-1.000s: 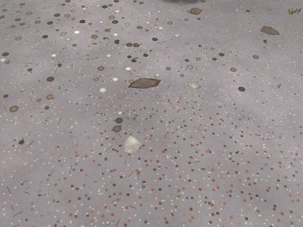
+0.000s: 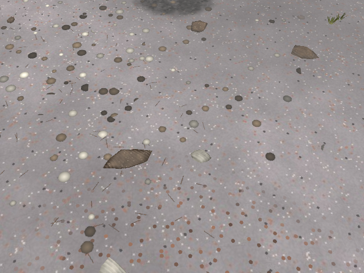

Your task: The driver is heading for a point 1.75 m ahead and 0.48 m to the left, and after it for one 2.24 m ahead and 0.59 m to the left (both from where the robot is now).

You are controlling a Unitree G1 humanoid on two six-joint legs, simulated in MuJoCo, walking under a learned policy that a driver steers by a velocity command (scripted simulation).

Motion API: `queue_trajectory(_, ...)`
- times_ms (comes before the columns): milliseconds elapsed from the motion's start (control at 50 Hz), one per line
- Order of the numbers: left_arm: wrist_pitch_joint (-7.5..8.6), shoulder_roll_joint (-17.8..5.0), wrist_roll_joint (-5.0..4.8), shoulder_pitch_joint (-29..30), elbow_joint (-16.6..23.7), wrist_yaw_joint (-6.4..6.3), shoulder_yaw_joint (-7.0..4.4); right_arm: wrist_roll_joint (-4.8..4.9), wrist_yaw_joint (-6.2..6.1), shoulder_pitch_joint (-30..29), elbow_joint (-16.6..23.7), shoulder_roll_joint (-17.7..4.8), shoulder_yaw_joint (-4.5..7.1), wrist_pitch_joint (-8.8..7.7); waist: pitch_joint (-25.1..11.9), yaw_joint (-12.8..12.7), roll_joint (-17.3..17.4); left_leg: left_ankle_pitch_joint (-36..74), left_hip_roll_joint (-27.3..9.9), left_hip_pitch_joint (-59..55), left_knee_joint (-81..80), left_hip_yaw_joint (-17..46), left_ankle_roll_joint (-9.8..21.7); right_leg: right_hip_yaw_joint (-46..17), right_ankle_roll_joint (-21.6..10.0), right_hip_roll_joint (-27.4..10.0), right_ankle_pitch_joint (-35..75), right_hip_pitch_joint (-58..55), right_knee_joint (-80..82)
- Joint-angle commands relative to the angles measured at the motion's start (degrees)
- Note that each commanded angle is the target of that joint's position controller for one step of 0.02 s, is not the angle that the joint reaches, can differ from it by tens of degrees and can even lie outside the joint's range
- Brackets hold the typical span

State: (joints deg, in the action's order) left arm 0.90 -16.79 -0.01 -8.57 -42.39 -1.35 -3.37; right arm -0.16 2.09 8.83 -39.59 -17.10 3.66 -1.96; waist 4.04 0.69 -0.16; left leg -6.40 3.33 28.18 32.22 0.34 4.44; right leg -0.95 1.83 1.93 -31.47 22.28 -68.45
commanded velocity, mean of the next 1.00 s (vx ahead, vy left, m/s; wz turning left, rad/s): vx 0.02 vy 0.00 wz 0.53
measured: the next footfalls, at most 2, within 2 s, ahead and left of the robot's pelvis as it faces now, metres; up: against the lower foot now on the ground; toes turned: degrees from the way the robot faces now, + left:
right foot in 0.34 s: +0.15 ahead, -0.15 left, +0.00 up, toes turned +18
left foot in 0.78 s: +0.03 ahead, +0.08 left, +0.00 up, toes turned +30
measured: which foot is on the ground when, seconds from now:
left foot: down 0.00-0.34, up 0.36-0.76, down 0.78-1.00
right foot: up 0.00-0.32, down 0.34-0.78, up 0.80-1.00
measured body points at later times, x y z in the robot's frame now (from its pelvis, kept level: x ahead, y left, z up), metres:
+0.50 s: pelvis +0.06 -0.06 +0.02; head +0.10 -0.07 +0.47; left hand +0.10 +0.25 -0.07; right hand +0.31 -0.29 -0.08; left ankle +0.02 +0.07 -0.64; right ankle +0.11 -0.17 -0.72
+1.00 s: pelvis +0.04 -0.02 +0.02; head +0.05 +0.02 +0.47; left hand -0.01 +0.30 -0.10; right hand +0.32 -0.16 -0.06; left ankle -0.01 +0.06 -0.72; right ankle +0.12 -0.15 -0.65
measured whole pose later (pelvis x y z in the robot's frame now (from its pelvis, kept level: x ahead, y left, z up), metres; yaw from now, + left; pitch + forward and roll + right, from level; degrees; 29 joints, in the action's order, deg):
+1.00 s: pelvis +0.04 -0.02 +0.02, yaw +33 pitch +2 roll -1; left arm -1.5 -18.6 0.1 -9.0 -42.8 -1.8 -5.1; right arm -0.4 -1.1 9.4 -36.1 -15.2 2.9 1.4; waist 2.4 -0.4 -2.4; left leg -12.6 2.2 14.6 25.8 2.6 2.8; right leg -0.6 5.0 -2.1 -20.9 29.1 -57.6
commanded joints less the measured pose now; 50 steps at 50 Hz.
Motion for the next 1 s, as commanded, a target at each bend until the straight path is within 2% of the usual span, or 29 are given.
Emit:
queue_trajectory(20, -0.60, -6.8, 0.34, -1.5, 3.9, -0.79, -1.76, 1.23, -1.39, 0.9, 4.8, -7.1, 2.00, 0.77, -11.6, -0.7, 1.2, 9.0, -15.6, -18.0, -13.2, 22.6, 10.9, -5.1, 0.5, -3.6, 4.2, 13.2, -1.0)
queue_trajectory(60, -1.32, -5.3, 0.46, -2.7, 3.7, -0.99, -1.56, -0.07, -1.93, -0.5, 5.8, -7.8, 2.33, 1.60, -10.1, -2.1, 5.4, 6.9, -12.1, -11.6, -14.9, 20.2, 9.4, -3.5, 1.2, -2.3, 6.9, 7.8, 5.9)
queue_trajectory(80, -1.27, -4.6, 0.47, -3.2, 3.3, -1.15, -1.36, -0.32, -2.32, -0.3, 6.0, -8.4, 2.61, 1.80, -10.7, -2.0, 6.2, 8.2, -11.6, -11.1, -14.7, 19.5, 9.4, -3.3, 1.7, -1.8, 7.3, 6.7, 8.9)
queue_trajectory(160, -1.15, -4.0, 0.39, -1.6, 3.1, -1.40, -1.05, 0.34, -3.78, 0.0, 6.6, -9.7, 3.35, 2.71, -12.9, -0.8, 6.8, 0.4, -10.8, -11.1, -14.0, 21.0, 8.4, -4.5, 3.1, -1.3, 12.0, 4.8, 17.7)
queue_trajectory(200, -0.95, -4.3, 0.21, -0.6, 3.3, -1.16, -1.16, 0.33, -4.00, -0.7, 7.1, -9.7, 3.42, 3.32, -12.1, -0.2, 8.1, -6.0, -10.1, -10.1, -14.4, 22.7, 7.6, -4.7, 3.1, -0.9, 13.3, 3.6, 21.2)
queue_trajectory(260, 0.00, -4.6, -0.09, 0.0, 3.6, -0.55, -1.39, 0.34, -3.87, -0.4, 7.5, -9.3, 3.45, 4.05, -11.3, 0.6, 9.6, -8.0, -10.0, -11.3, -13.4, 26.1, 7.0, -4.9, 2.3, -0.2, 12.7, 1.8, 27.1)
queue_trajectory(320, 1.10, -4.9, -0.39, -3.5, 2.6, 0.30, -1.95, 1.11, -3.91, -1.6, 8.1, -8.8, 3.29, 4.78, -10.7, -1.7, 9.9, -5.5, -8.3, -10.7, -9.9, 27.6, 4.9, -3.3, 0.0, 0.2, 18.3, -5.8, 41.4)
queue_trajectory(340, 1.23, -6.9, 0.09, -5.1, 2.2, 0.27, -2.69, 1.34, -4.00, -0.4, 8.0, -7.4, 2.92, 4.91, -10.7, -1.9, 7.5, -9.3, -5.6, -7.4, -6.4, 25.6, 2.5, -5.9, -1.7, -4.2, 20.8, -11.1, 46.5)
queue_trajectory(360, 0.85, -12.0, 1.44, -4.5, 2.9, -0.08, -3.74, 1.14, -3.83, 1.5, 8.6, -4.6, 2.24, 4.84, -10.1, 0.1, -5.3, -20.5, 0.8, 0.6, 5.5, 16.6, -1.1, -18.6, -7.3, -16.9, 22.6, -15.3, 50.7)
queue_trajectory(380, 0.58, -13.1, 3.31, -3.3, 3.0, 0.06, -4.05, 1.12, -3.59, 0.3, 10.1, -7.2, 3.13, 4.03, -7.6, 0.4, -18.0, -29.0, 5.7, 7.5, 19.2, 8.3, -3.9, -30.0, -15.5, -24.3, 30.5, -11.2, 53.4)
queue_trajectory(400, 0.78, -9.6, 3.00, 0.1, 5.0, -0.18, -3.13, 0.40, -3.41, 2.2, 8.6, -10.9, 4.35, 3.67, -7.4, 1.0, -12.4, -26.5, 2.2, 7.4, 29.1, 9.9, -5.6, -26.9, -16.5, -24.3, 33.1, -10.7, 52.0)
queue_trajectory(420, 0.71, -7.1, 2.07, 2.3, 5.6, -0.53, -2.53, 0.83, -3.36, 3.5, 6.9, -11.2, 4.78, 3.98, -7.1, 1.6, -8.3, -23.0, 1.8, 7.3, 33.0, 9.0, -6.5, -20.4, -13.9, -20.6, 34.0, -10.7, 50.3)
queue_trajectory(440, 0.52, -6.2, 1.12, 3.3, 5.9, -0.77, -2.25, 0.85, -3.67, 4.6, 5.6, -9.6, 4.55, 4.63, -6.9, 1.8, -6.6, -20.2, 1.4, 8.1, 35.9, 8.1, -7.6, -15.8, -11.7, -17.5, 33.8, -12.2, 49.1)
queue_trajectory(460, 0.38, -5.7, 0.47, 3.1, 5.9, -0.98, -1.96, 0.85, -3.69, 4.7, 5.5, -8.2, 4.17, 5.15, -6.2, 1.0, -6.6, -18.3, 1.0, 9.6, 38.6, 7.7, -8.5, -13.5, -11.7, -16.9, 36.1, -13.3, 48.7)
queue_trajectory(500, -0.27, -5.9, 0.72, 1.4, 5.6, -1.38, -1.88, 1.57, -3.38, 2.4, 6.7, -6.1, 3.36, 5.48, -5.6, -0.4, -7.7, -16.0, -0.1, 9.8, 36.5, 4.4, -9.8, -8.5, -12.2, -15.1, 38.4, -14.6, 49.0)
queue_trajectory(560, -1.11, -7.6, 1.04, -2.0, 4.9, -1.80, -2.58, 1.75, -3.07, -2.1, 9.0, -4.8, 2.58, 5.32, -7.0, -3.4, -10.0, -16.0, -2.5, 9.8, 27.8, 2.5, -11.0, -7.1, -13.7, -16.9, 40.1, -20.6, 48.7)
queue_trajectory(620, -1.47, -9.8, 0.67, -1.1, 5.0, -1.35, -3.47, 1.37, -2.30, -2.7, 10.0, -4.0, 1.94, 5.32, -8.2, -3.7, -10.9, -17.3, -4.4, 2.4, 19.0, -0.2, -10.3, -4.4, -14.1, -18.4, 41.2, -18.8, 48.5)
queue_trajectory(680, -1.43, -10.7, -0.12, -0.4, 4.8, -0.54, -3.94, 1.43, -1.69, -1.6, 10.1, -5.1, 2.37, 5.72, -8.4, -3.3, -11.7, -16.4, -4.0, -3.5, 11.3, -2.8, -8.6, -2.8, -13.8, -19.6, 41.7, -17.3, 47.6)
queue_trajectory(740, -1.26, -10.6, -1.70, 1.0, 4.2, -0.25, -4.04, 1.44, -1.07, 2.6, 8.8, -5.0, 2.92, 5.98, -8.5, -0.3, -10.3, -6.8, -2.6, -12.1, -3.9, -5.0, -4.6, 0.1, -10.5, -19.1, 39.2, -15.0, 42.4)
queue_trajectory(760, -1.03, -8.9, -1.71, -1.6, 2.9, -0.07, -3.63, 1.30, -1.45, 4.9, 8.0, -6.3, 3.56, 5.92, -9.1, 0.2, -6.9, -0.6, -2.0, -19.1, -9.5, -3.2, -2.6, 3.0, -6.9, -17.2, 33.8, -10.7, 37.6)
queue_trajectory(780, -0.90, -5.8, 0.28, -3.0, 3.1, 0.24, -2.82, 1.38, -2.23, 7.0, 8.3, -11.7, 5.04, 5.64, -9.9, -0.4, 6.2, 16.5, -11.7, -29.5, -11.6, 11.1, 1.4, 8.7, -1.3, -11.9, 17.4, 1.8, 23.8)
queue_trajectory(800, -0.62, -4.1, 2.00, 0.8, 6.8, -0.07, -1.83, -0.38, -2.35, 6.4, 9.8, -16.5, 5.49, 4.88, -9.4, 0.2, 19.4, 29.1, -25.6, -29.9, -11.1, 29.6, 13.6, 7.2, 2.8, -3.4, -7.3, 16.7, 11.5)
queue_trajectory(820, -0.58, -7.0, 1.19, 4.6, 6.9, -0.46, -2.72, -1.58, -2.04, 7.6, 9.5, -12.5, 4.49, 3.48, -12.5, 4.1, 12.2, 26.3, -25.7, -27.5, -12.0, 27.6, 16.7, -0.7, 2.8, -4.2, -8.0, 16.2, 2.3)
queue_trajectory(840, -0.89, -7.7, 0.03, 4.3, 6.5, -0.44, -3.02, -1.48, -2.19, 4.9, 8.7, -10.5, 3.48, 2.60, -10.6, 2.0, 10.4, 22.6, -22.3, -25.6, -11.9, 21.6, 13.8, -1.8, 2.1, -5.2, -3.5, 16.3, 0.3)
queue_trajectory(860, -1.19, -7.5, -0.05, 2.7, 5.0, -0.72, -3.23, -0.58, -2.48, 1.5, 8.6, -9.1, 3.12, 2.27, -9.4, 0.4, 7.9, 18.5, -18.6, -24.1, -11.7, 17.7, 10.4, -2.1, 1.9, -5.7, 1.0, 15.9, 1.6)
queue_trajectory(880, -1.46, -8.0, 0.46, 2.1, 4.4, -1.03, -3.41, 0.29, -2.73, -0.8, 8.6, -7.7, 2.50, 2.24, -8.7, -0.4, 7.5, 19.0, -17.2, -23.2, -11.6, 16.0, 8.7, -2.2, 2.2, -6.0, 4.7, 15.5, 3.0)
queue_trajectory(900, -1.60, -7.6, 0.63, 0.9, 3.7, -0.95, -3.40, 0.36, -3.06, -1.8, 8.5, -7.0, 1.93, 2.31, -9.1, -1.2, 7.9, 22.1, -15.9, -21.0, -11.6, 14.0, 8.4, -1.6, 2.7, -5.2, 7.6, 12.3, 2.2)
queue_trajectory(960, -1.71, -5.5, -0.07, -0.8, 2.9, -0.51, -2.54, -0.35, -3.51, -2.2, 7.6, -5.6, 1.18, 2.34, -10.0, -1.8, 7.7, 20.1, -14.1, -20.5, -12.0, 11.3, 8.3, -1.0, 3.5, -4.8, 11.8, 7.9, 8.9)
queue_trajectory(1000, -1.74, -4.0, 0.06, 0.8, 3.3, -0.29, -1.69, -0.36, -3.59, -2.0, 6.9, -5.7, 1.13, 2.46, -9.1, -0.7, 8.0, 15.4, -13.8, -20.1, -12.0, 11.6, 8.0, -1.0, 3.4, -5.2, 12.4, 4.9, 17.2)
Velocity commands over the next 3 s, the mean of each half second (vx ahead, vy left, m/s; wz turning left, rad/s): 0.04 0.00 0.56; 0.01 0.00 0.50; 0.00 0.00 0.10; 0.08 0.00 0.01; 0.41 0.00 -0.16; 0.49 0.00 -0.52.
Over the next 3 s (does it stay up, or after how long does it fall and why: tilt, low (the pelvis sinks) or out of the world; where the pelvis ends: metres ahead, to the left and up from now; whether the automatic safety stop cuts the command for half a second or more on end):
stays up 0.54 0.25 0.00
